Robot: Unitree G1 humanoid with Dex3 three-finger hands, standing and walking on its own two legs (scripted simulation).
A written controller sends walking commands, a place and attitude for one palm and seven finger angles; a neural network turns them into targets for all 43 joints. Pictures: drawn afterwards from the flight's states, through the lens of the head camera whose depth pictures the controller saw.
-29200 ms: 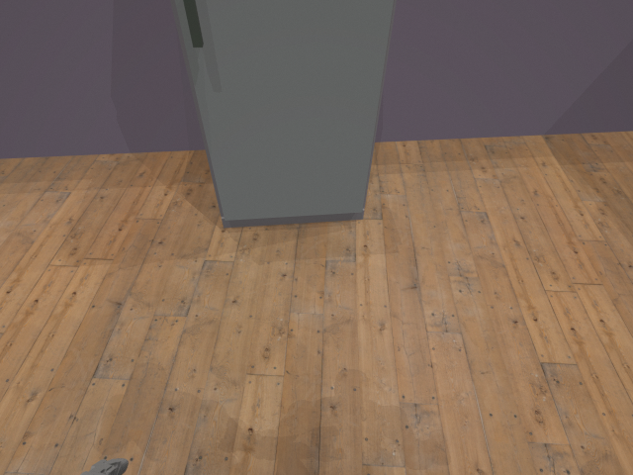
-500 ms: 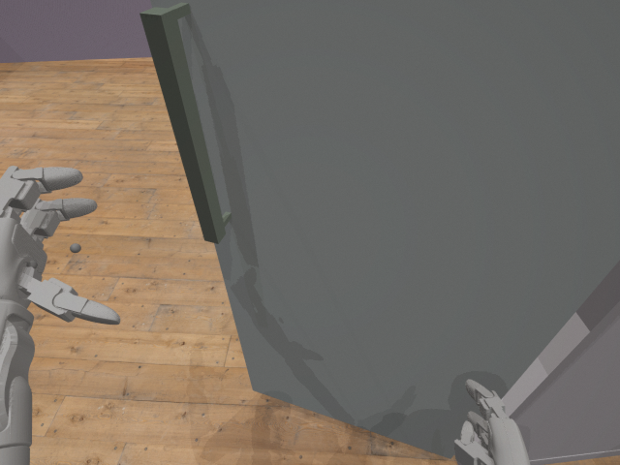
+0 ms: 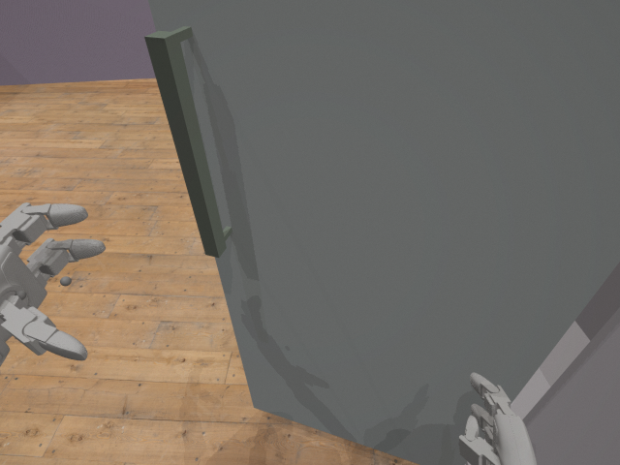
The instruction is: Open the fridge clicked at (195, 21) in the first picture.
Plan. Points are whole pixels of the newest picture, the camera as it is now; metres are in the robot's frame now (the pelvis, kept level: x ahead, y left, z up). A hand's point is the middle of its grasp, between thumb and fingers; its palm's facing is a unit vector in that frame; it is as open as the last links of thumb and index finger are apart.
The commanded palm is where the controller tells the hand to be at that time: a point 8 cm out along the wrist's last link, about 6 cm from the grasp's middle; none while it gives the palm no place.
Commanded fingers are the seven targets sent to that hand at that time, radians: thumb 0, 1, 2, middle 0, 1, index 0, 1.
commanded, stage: draw the hand back to the body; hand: left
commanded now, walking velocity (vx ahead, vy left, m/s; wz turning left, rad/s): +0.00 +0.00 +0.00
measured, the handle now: (202, 158) +0.44 +0.21 +0.21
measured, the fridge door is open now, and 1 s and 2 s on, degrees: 66 66 66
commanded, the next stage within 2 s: step back with the hand held close in 1.20 s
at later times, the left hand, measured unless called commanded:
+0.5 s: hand (56, 304) +0.21 +0.29 +0.17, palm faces +0.50 -0.80 -0.32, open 12.0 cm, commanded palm +0.15 +0.32 +0.19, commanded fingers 0.00 0.36 0.64 -0.22 -0.62 -0.22 -0.62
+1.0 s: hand (63, 319) +0.20 +0.28 +0.17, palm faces +0.48 -0.80 -0.36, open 7.7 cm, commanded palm +0.15 +0.31 +0.18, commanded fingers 0.00 0.90 0.90 -0.20 -0.30 -0.20 -0.30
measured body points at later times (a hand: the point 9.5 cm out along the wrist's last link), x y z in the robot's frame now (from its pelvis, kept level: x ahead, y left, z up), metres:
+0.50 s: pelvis +0.00 +0.02 +0.00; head -0.02 +0.00 +0.45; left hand +0.18 +0.33 +0.19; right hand +0.18 -0.20 -0.08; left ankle +0.02 +0.12 -0.73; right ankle -0.01 -0.11 -0.73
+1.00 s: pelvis +0.01 +0.01 +0.01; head -0.01 -0.01 +0.46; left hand +0.17 +0.32 +0.19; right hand +0.20 -0.21 -0.07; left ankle +0.02 +0.12 -0.73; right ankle -0.01 -0.11 -0.73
